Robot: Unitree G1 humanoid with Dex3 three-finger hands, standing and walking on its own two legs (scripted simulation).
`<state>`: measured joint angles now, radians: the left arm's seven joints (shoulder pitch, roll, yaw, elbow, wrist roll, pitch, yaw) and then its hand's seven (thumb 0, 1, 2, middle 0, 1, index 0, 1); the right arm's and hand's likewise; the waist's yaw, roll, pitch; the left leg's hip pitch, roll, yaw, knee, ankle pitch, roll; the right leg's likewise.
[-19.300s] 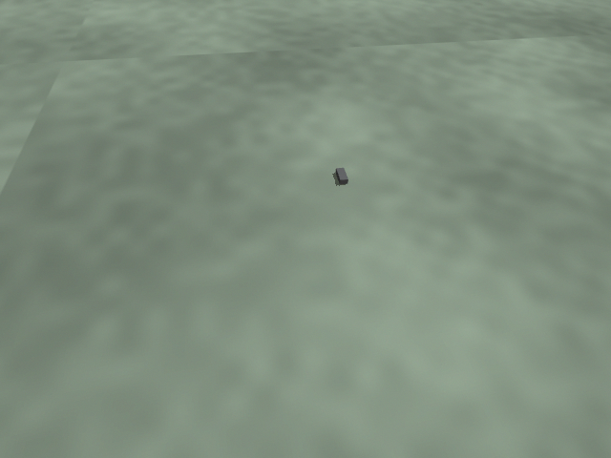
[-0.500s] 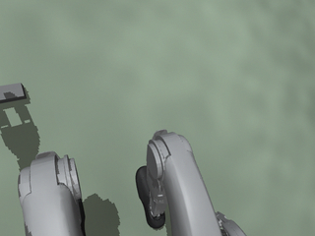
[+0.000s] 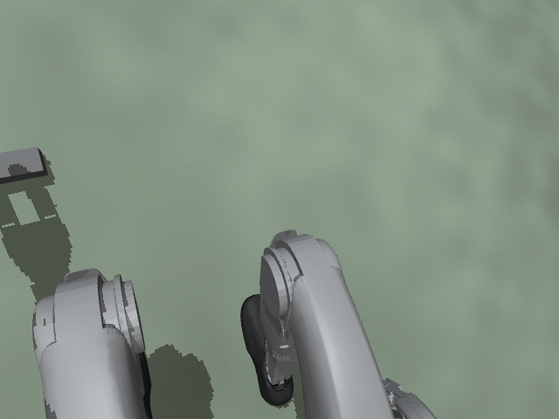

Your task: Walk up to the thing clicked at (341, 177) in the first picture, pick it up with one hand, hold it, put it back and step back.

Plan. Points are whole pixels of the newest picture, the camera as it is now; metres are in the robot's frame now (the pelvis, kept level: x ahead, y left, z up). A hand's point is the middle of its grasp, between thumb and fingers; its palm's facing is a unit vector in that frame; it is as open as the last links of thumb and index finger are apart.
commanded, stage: rise first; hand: left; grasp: from above
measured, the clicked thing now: (9, 166) +0.50 +0.31 -0.30
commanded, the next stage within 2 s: approach in 1.14 s
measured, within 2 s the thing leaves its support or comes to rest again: neither
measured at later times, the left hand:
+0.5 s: hand out of the picture +0.46 +0.33 -0.18, palm faces -0.45 -0.12 -0.89, open 11.8 cm
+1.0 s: hand out of the picture +0.46 +0.33 -0.18, palm faces -0.45 -0.11 -0.89, open 12.1 cm
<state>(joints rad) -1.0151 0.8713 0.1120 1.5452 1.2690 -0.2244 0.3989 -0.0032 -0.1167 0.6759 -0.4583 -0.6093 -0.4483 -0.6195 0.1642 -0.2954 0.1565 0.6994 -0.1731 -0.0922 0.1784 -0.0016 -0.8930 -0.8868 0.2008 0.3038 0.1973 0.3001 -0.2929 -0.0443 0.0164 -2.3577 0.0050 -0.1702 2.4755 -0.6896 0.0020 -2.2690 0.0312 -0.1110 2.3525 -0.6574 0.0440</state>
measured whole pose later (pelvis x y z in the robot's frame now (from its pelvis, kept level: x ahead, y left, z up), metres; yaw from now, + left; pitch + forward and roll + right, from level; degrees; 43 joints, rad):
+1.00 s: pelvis +0.00 +0.00 +0.00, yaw +0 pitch +32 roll -11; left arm -1.02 0.88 0.12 1.54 1.27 -0.22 0.40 0.00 -0.17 0.72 -0.41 -0.65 -0.40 -0.66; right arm 0.17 -0.30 0.16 0.69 -0.18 -0.10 0.18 0.00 -0.89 -0.89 0.20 0.30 0.20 0.30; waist -0.30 -0.05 0.02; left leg -2.36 0.00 -0.17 2.48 -0.69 0.00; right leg -2.27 0.03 -0.11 2.35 -0.66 0.04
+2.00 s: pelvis +0.00 +0.00 +0.00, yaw +0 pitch +32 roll -10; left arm -1.08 0.88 0.08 1.55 1.21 -0.15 0.32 0.00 -0.23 0.74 -0.36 -0.73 -0.35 -0.74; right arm 0.19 -0.31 0.19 0.66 -0.16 -0.08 0.16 0.00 -0.90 -0.89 0.20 0.30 0.20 0.30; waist -0.33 -0.03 0.06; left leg -2.35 0.01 -0.17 2.47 -0.69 0.00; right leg -2.28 0.04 -0.11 2.34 -0.64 0.04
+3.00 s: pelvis +0.00 +0.01 -0.01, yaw -4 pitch +29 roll -14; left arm -1.14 1.01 0.10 1.74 1.27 -0.18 0.56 0.00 -0.23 0.75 -0.33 -0.69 -0.32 -0.71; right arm 0.13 -0.34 0.30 0.63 -0.24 -0.20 0.22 0.00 -0.89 -0.89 0.20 0.30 0.20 0.30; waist -0.41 -0.14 0.16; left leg -2.35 0.02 -0.24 2.54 -0.73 0.00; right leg -2.25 0.06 -0.17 2.36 -0.66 0.06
